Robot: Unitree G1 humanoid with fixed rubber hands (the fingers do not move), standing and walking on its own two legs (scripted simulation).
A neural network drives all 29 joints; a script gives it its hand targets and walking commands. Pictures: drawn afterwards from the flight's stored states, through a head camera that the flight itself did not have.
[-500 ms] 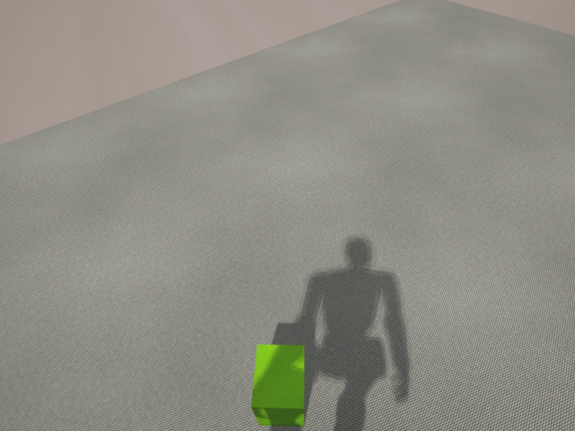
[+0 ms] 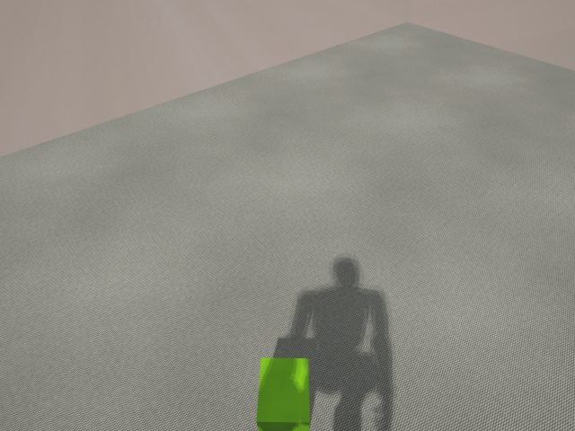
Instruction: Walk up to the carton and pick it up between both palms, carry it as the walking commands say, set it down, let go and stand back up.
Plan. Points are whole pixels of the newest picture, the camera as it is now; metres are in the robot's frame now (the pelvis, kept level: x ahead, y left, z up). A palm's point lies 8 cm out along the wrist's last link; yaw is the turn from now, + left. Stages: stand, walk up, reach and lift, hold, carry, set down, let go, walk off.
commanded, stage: walk up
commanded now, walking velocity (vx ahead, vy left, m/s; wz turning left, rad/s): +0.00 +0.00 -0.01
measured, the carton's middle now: (284, 401) +0.38 +0.03 -0.66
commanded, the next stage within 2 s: stand in 1.06 s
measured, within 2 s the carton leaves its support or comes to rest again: neither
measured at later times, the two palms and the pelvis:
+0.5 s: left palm out of the picture -0.01 +0.22 -0.15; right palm out of the picture -0.01 -0.17 -0.15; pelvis +0.03 +0.02 +0.00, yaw +1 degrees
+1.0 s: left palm out of the picture +0.00 +0.23 -0.16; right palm out of the picture -0.01 -0.16 -0.15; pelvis +0.04 +0.04 +0.00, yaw +2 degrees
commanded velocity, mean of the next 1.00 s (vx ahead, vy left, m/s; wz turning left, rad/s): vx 0.00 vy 0.00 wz -0.01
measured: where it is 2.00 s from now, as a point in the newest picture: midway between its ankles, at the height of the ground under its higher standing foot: outside the picture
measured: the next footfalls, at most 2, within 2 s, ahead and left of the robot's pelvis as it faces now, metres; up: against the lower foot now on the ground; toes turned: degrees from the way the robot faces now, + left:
none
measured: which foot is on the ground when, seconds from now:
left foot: down 0.00-1.00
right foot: down 0.00-1.00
